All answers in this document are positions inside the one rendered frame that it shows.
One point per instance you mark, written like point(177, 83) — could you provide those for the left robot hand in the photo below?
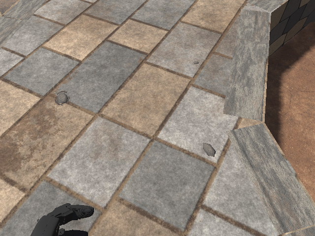
point(49, 224)

